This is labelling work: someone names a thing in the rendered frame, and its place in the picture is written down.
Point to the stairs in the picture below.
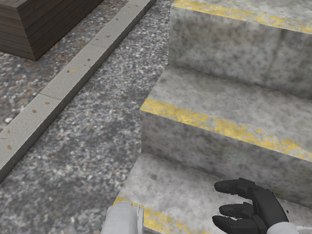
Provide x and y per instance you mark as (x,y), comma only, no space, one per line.
(235,100)

